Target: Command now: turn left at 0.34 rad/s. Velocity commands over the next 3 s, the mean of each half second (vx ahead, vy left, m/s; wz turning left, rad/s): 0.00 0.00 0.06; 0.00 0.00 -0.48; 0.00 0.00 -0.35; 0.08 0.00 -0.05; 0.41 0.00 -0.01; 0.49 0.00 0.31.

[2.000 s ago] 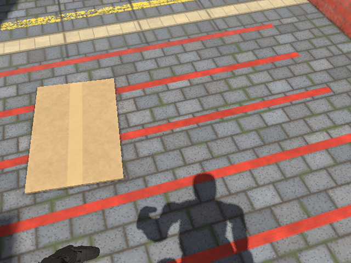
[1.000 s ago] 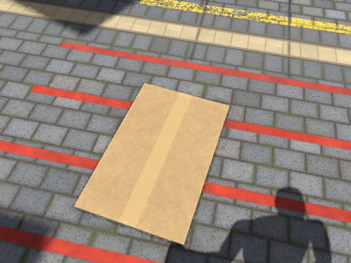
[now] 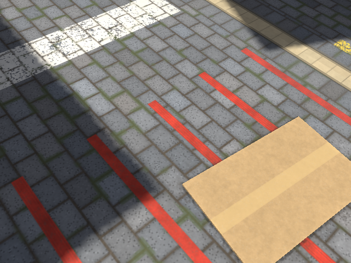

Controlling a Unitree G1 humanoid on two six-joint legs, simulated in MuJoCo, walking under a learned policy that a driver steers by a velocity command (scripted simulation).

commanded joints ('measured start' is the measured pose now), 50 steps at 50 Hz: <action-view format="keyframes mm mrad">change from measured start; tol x32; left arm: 1 -24 67 11 -62 -5 -13 5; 50 -15 138 36 -81 -7 -37 -16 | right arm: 1 55 -149 -35 -32 -9 -11 -8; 50 -80 -128 -33 26 -9 9 -18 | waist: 1 -33 145 -85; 50 -13 -84 -19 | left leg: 1 141 286 -257 -68 284 145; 9 3 244 -280 -12 293 95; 13 -78 21 -7 200 -289 -47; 40 101 374 80 -4 359 86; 44 -1 354 166 172 174 -6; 46 -401 85 241 552 -474 -118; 50 -371 152 87 676 -253 -97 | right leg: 1 -64 -1 4 -54 -31 -10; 15 215 -246 252 -699 344 -230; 28 129 -101 325 -516 380 -177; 34 -17 38 7 162 -185 -72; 50 317 -185 306 -633 465 -258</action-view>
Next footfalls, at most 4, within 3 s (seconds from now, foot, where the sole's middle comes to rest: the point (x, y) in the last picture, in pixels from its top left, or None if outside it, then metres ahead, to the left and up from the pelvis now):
0.22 right None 0.04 -0.13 -0.78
0.90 right None -0.03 -0.14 -0.78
1.40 left None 0.06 0.03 -0.78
2.56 right None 0.34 -0.30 -0.78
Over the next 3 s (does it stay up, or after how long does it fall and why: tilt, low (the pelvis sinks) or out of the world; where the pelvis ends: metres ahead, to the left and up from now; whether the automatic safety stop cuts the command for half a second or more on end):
stays up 0.43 -0.27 -0.01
